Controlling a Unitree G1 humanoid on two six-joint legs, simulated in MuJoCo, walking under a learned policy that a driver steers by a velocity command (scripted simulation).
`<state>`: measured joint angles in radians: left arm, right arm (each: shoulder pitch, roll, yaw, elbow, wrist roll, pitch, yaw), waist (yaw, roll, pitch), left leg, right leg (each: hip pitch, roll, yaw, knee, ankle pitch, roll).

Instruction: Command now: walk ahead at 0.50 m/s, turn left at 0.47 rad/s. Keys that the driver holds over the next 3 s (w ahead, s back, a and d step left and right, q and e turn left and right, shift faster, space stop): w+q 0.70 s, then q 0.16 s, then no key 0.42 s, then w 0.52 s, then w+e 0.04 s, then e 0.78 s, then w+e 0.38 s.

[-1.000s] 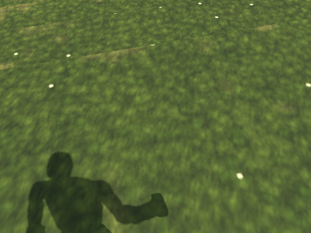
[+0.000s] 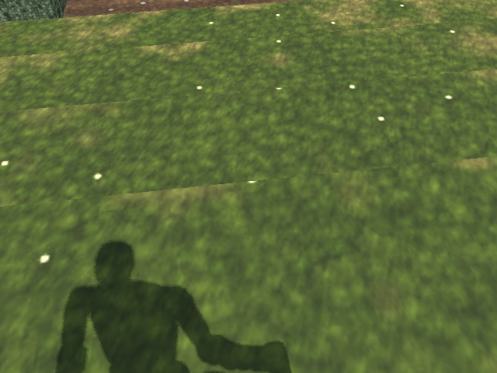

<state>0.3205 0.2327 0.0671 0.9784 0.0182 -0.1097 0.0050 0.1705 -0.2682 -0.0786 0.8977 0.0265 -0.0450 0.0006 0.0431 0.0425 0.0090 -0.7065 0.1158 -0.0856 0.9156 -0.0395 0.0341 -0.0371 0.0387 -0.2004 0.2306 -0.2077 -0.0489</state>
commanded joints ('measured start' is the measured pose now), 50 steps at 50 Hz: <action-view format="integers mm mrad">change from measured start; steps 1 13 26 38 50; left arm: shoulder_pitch -48 38 -330 2 -223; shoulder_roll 150 53 92 256 191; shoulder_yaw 29 -4 7 63 36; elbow -65 -159 -274 -263 -243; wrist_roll -7 -8 -8 2 -21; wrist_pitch -10 10 -3 -26 43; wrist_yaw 18 15 2 -18 1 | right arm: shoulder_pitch -67 198 127 302 76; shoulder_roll -12 -322 -158 -92 -57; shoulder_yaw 5 -104 -46 -7 -7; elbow -74 -126 -170 -230 -301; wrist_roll -8 4 -3 3 -16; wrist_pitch -8 1 -25 -10 56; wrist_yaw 19 26 -15 -27 -12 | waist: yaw -10 -100 -87 4 -53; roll -81 234 19 -341 -149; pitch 69 -299 -8 -394 -129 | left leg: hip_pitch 10 1090 453 3 245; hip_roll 8 199 -35 -203 -65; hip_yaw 45 -636 -144 -112 51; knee -135 -527 -683 356 -80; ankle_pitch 117 -238 74 -608 -162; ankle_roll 1 422 208 -24 -70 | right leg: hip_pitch -57 -634 -529 406 -145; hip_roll -283 -2 -90 -504 -298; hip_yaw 63 78 239 932 199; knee -131 1186 432 164 61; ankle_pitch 275 -337 245 277 621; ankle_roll -108 93 108 -256 -184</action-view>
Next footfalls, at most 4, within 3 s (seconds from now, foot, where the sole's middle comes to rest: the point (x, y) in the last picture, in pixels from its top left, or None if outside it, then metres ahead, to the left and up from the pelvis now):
0.24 left None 0.29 0.15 -0.78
0.72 right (258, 331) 0.62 0.04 -0.78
1.14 left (162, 351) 0.56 0.30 -0.78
1.44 right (246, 321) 0.65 0.07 -0.78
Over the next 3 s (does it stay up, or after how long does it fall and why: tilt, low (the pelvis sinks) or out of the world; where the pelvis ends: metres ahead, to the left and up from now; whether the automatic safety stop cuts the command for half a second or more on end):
stays up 0.84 0.42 0.00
